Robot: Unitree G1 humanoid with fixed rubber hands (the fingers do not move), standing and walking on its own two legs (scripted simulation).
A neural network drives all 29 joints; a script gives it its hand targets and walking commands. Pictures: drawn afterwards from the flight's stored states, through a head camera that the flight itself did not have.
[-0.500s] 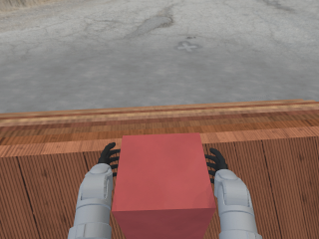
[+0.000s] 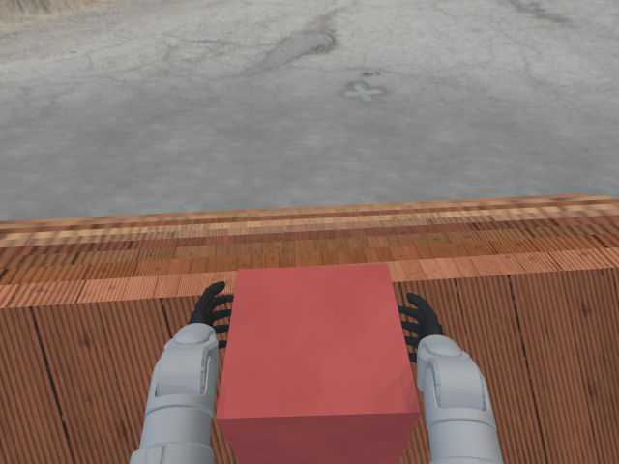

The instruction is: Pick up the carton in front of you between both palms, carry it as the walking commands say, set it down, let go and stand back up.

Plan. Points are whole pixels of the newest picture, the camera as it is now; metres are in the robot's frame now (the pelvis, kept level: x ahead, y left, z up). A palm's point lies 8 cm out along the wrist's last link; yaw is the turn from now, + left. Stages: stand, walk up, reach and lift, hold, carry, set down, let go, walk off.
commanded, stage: hold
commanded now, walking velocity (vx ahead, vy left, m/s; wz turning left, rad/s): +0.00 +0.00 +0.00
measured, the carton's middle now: (316, 375) +0.28 +0.00 -0.03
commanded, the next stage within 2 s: carry in 0.36 s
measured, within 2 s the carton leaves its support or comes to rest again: neither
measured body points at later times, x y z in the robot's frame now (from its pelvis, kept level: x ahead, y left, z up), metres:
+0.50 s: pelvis +0.01 +0.00 -0.01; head -0.03 +0.01 +0.44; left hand +0.31 +0.16 +0.05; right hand +0.31 -0.14 +0.05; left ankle +0.00 +0.12 -0.74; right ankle +0.02 -0.12 -0.75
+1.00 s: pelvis +0.20 -0.01 +0.00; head +0.19 -0.01 +0.45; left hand +0.47 +0.16 +0.07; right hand +0.48 -0.14 +0.07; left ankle +0.15 +0.11 -0.68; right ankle +0.17 -0.09 -0.75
